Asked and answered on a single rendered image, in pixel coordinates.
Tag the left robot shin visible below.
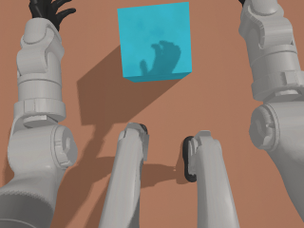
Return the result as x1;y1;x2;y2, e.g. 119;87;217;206
117;123;144;146

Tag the carton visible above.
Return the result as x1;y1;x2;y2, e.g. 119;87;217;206
117;2;192;83

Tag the robot left hand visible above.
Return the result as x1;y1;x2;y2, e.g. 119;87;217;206
28;0;76;31

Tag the left robot forearm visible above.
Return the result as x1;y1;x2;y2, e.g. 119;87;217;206
7;17;67;172

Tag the left robot upper arm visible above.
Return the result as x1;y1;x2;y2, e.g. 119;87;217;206
0;124;78;228

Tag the right robot upper arm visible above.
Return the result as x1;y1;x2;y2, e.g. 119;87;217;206
249;101;304;222

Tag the right robot foot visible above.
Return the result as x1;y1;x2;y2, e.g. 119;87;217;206
182;136;197;182

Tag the right robot forearm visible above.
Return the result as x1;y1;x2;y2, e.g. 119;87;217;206
238;0;304;104

